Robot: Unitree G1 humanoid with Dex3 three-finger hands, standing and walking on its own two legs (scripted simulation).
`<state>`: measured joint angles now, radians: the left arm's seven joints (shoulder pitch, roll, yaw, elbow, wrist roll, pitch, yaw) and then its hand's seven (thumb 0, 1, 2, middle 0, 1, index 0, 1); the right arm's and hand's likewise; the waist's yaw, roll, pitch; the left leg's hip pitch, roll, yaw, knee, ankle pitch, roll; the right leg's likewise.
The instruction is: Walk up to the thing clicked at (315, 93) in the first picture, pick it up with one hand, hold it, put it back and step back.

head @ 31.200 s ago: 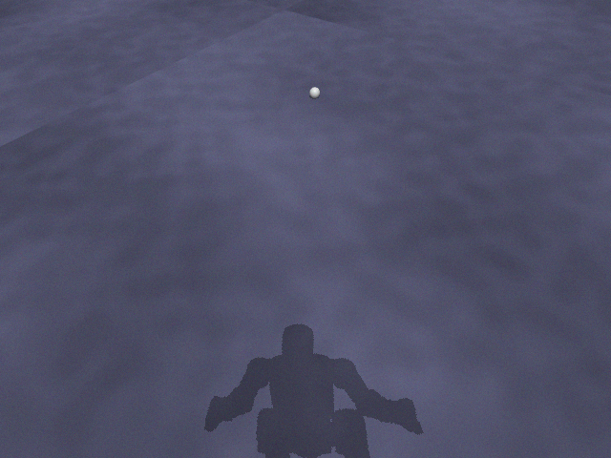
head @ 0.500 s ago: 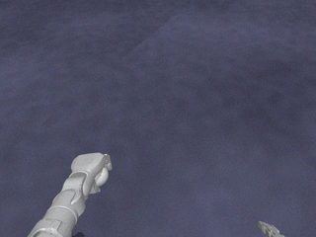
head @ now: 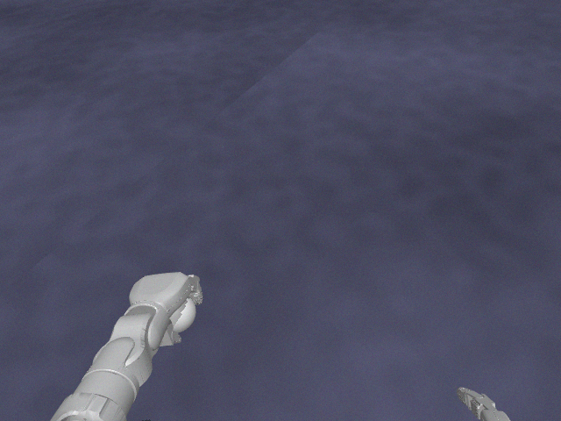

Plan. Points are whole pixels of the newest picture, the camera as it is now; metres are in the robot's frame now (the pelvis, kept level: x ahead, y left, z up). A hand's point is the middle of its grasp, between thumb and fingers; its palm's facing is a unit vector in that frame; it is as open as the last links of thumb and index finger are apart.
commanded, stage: hold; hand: left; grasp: from above
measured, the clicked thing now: (176, 312) +0.32 +0.22 -0.07
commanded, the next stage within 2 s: crouch in 0.88 s
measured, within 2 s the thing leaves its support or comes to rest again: neither
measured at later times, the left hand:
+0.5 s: hand (168, 324) +0.28 +0.22 -0.04, palm faces -0.47 -0.06 -0.88, open 8.8 cm
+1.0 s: hand (167, 324) +0.28 +0.22 -0.04, palm faces -0.47 -0.05 -0.88, open 8.8 cm
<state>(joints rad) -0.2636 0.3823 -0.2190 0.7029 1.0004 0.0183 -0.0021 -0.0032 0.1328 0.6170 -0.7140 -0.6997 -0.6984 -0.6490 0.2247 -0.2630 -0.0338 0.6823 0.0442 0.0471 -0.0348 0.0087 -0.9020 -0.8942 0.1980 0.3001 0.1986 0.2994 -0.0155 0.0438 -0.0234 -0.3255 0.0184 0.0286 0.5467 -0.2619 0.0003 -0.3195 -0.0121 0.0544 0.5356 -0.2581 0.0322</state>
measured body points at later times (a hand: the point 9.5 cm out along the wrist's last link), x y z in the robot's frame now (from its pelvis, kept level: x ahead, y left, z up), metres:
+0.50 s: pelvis -0.01 +0.00 +0.00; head +0.00 -0.02 +0.45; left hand +0.30 +0.22 +0.01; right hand +0.14 -0.26 -0.11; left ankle +0.01 +0.12 -0.73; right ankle +0.01 -0.14 -0.73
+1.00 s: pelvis +0.00 +0.00 +0.00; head +0.00 -0.02 +0.45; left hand +0.30 +0.22 +0.01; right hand +0.13 -0.26 -0.11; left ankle +0.01 +0.12 -0.73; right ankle +0.01 -0.14 -0.73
